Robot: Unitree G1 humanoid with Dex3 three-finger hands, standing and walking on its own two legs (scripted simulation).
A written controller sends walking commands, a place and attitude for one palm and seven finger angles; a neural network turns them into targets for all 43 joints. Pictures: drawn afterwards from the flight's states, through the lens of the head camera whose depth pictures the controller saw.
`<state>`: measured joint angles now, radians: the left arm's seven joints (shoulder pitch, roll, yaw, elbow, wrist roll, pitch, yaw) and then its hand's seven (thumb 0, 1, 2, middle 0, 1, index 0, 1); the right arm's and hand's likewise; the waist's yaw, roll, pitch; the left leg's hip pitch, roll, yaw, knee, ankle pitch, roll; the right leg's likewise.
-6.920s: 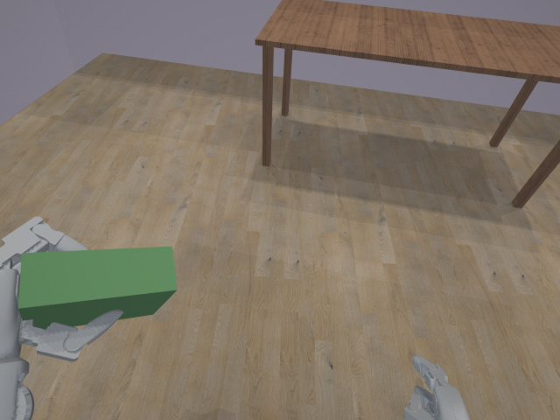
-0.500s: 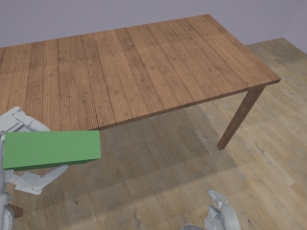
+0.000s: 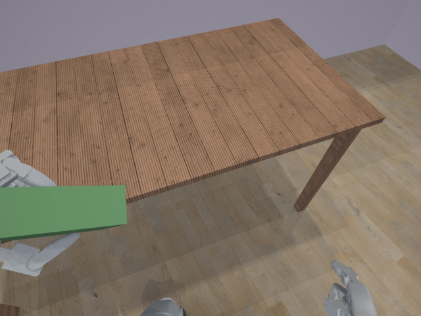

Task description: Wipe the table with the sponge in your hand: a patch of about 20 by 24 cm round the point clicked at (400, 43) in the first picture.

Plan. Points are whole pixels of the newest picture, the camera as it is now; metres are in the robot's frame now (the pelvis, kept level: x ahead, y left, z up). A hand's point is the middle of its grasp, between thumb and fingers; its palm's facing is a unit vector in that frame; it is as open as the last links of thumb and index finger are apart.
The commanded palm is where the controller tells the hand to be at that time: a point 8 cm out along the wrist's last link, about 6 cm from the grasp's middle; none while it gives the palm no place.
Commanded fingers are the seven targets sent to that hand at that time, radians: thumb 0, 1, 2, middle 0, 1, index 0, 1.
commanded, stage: come to a stop and stand still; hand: left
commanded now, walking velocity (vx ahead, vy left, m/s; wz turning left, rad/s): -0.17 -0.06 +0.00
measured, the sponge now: (79, 212) +0.23 +0.19 +0.15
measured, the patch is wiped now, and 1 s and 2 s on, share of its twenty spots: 0.00 0.00 0.00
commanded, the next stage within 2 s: look again from close up in 2.00 s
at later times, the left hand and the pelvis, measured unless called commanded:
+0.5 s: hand (39, 248) +0.18 +0.21 +0.18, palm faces +0.40 -0.79 -0.45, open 9.5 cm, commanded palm +0.13 +0.24 +0.17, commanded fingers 0.00 0.10 1.30 -1.20 -1.60 -1.20 -1.60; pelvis -0.04 -0.03 +0.00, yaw -1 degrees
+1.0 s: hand out of the picture +0.12 +0.24 +0.17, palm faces +0.44 -0.81 -0.40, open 9.5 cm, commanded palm +0.07 +0.27 +0.17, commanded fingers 0.00 0.10 1.30 -1.20 -1.60 -1.20 -1.60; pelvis -0.09 -0.01 +0.00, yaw +0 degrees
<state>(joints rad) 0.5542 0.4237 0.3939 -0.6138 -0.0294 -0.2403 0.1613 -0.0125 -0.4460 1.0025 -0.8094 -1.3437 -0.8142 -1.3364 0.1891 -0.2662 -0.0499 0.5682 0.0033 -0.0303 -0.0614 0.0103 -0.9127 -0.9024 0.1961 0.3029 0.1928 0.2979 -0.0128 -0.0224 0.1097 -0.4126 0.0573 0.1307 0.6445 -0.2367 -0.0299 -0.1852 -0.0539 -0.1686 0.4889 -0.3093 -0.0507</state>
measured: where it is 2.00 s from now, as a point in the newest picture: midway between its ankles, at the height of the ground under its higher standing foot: outside the picture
